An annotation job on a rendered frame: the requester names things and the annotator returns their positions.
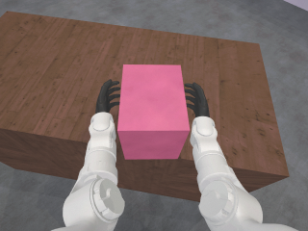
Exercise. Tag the carton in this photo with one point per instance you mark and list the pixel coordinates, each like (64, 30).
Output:
(153, 122)

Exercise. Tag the robot left hand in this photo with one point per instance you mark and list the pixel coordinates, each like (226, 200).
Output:
(103, 104)

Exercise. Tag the robot right hand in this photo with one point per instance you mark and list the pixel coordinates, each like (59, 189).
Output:
(199, 100)

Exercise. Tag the robot left upper arm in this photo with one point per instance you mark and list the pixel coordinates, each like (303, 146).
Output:
(95, 207)

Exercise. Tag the pedestal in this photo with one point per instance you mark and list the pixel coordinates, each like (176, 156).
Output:
(52, 70)

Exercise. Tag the right robot forearm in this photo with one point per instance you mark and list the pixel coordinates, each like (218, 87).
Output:
(208, 157)

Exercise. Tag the left robot forearm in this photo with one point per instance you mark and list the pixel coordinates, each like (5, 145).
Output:
(100, 158)

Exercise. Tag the robot right upper arm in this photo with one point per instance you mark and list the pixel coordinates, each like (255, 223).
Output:
(227, 207)

